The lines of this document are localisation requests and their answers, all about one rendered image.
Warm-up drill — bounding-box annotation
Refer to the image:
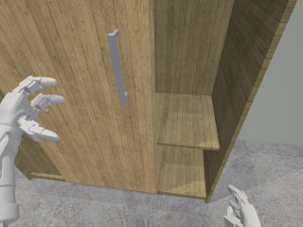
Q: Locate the wardrobe door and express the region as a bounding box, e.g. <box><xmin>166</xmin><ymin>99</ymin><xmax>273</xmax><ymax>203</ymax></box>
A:
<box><xmin>0</xmin><ymin>89</ymin><xmax>62</xmax><ymax>176</ymax></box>
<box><xmin>0</xmin><ymin>0</ymin><xmax>157</xmax><ymax>194</ymax></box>

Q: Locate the robot left hand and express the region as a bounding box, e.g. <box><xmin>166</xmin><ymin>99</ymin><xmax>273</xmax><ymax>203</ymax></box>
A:
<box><xmin>0</xmin><ymin>76</ymin><xmax>65</xmax><ymax>142</ymax></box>

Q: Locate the robot right hand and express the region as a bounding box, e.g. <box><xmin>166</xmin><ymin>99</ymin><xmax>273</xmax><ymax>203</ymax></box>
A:
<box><xmin>223</xmin><ymin>184</ymin><xmax>261</xmax><ymax>227</ymax></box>

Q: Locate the handle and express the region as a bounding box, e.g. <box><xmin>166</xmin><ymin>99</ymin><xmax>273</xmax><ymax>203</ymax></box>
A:
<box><xmin>107</xmin><ymin>29</ymin><xmax>129</xmax><ymax>106</ymax></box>

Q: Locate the left robot forearm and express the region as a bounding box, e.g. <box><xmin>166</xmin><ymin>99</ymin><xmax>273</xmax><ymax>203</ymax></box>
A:
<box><xmin>0</xmin><ymin>124</ymin><xmax>23</xmax><ymax>227</ymax></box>

